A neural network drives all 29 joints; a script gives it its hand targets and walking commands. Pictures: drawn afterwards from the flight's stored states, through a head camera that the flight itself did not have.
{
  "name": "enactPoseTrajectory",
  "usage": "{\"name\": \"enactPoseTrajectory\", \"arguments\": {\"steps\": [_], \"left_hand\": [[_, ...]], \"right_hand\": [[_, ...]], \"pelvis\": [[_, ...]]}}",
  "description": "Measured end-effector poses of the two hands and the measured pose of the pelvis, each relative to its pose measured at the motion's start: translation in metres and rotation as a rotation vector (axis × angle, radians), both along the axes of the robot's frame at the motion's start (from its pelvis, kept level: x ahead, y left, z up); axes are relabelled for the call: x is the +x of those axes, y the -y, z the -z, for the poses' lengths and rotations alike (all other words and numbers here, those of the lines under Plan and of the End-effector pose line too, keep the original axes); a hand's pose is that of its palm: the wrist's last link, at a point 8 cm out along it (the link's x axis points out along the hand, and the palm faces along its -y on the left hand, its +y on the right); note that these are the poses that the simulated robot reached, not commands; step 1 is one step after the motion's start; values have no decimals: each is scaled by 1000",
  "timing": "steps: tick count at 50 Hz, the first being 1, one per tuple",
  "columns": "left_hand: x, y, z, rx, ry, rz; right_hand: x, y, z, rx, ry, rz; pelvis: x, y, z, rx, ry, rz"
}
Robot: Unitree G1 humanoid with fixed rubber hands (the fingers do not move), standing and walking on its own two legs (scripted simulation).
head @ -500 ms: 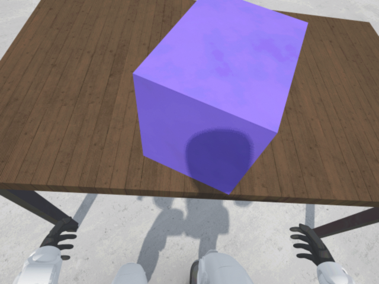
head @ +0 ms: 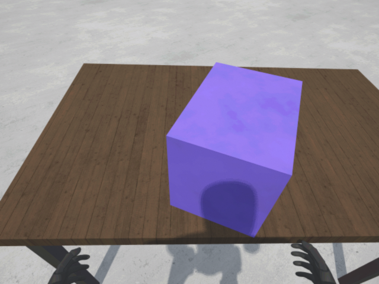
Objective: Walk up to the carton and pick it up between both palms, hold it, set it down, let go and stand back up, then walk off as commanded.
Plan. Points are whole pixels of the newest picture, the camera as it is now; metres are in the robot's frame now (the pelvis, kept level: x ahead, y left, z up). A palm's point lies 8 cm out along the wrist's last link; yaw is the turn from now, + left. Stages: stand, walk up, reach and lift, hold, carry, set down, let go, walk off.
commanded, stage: reach and lift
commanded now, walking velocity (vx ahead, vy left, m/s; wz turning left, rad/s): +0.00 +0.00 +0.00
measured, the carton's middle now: (234, 145) +0.41 -0.10 +0.07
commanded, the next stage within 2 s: none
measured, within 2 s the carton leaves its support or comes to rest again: neither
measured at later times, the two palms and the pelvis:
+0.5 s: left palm (66, 279) +0.15 +0.24 -0.02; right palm (330, 279) +0.15 -0.26 -0.01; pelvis +0.00 -0.01 +0.01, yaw -1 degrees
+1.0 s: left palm (55, 273) +0.15 +0.24 +0.03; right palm (320, 283) +0.13 -0.21 +0.03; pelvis -0.02 +0.00 +0.00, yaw +0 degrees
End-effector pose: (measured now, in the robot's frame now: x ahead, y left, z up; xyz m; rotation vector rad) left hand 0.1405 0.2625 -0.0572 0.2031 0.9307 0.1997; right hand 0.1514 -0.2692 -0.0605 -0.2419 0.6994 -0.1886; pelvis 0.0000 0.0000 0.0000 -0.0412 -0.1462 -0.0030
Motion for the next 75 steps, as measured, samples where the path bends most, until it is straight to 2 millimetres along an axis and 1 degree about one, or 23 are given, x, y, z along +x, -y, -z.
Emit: {"name": "enactPoseTrajectory", "arguments": {"steps": [4, 9, 16, 22, 28, 32, 38, 43, 52, 57, 62, 68, 75], "left_hand": [[8, 4, -10, -25, 45, 9], [15, 12, -17, -54, 82, 23], [13, 15, -21, -72, 108, 38], [10, 21, -30, -90, 163, 66], [8, 28, -42, -107, 227, 109], [6, 30, -52, -113, 274, 138], [6, 28, -70, -120, 360, 167], [6, 25, -79, -133, 411, 183], [8, 26, -87, -181, 490, 201], [10, 28, -95, -198, 529, 205], [14, 30, -104, -204, 550, 217], [27, 34, -114, -206, 550, 243], [51, 41, -126, -215, 555, 278]], "right_hand": [[1, -6, -4, 16, 19, 15], [-1, -6, -15, 11, 40, 39], [-3, -4, -35, -8, 79, 67], [-4, -7, -45, 3, 108, 89], [-8, -16, -52, 39, 169, 122], [-15, -25, -54, 68, 197, 146], [-27, -37, -59, 104, 219, 181], [-30, -44, -70, 119, 250, 205], [-18, -59, -95, 139, 312, 212], [-11, -65, -101, 150, 322, 221], [-6, -67, -104, 151, 325, 240], [1, -66, -107, 153, 323, 259], [16, -62, -114, 160, 337, 250]], "pelvis": [[3, -7, -2, 0, -3, 16], [6, -9, -4, 2, -15, 27], [3, -1, -7, 9, -40, 30], [-1, 8, -10, 12, -58, 21], [-7, 12, -10, 13, -60, 11], [-11, 12, -9, 14, -50, 5], [-17, 10, -7, 16, -30, 4], [-22, 7, -5, 17, -16, 4], [-23, 4, -2, 10, 1, -7], [-19, 2, -1, 3, 3, -18], [-14, 0, -1, -2, -5, -28], [-7, -1, -1, -5, -24, -29], [0, -1, -3, -4, -52, -23]]}}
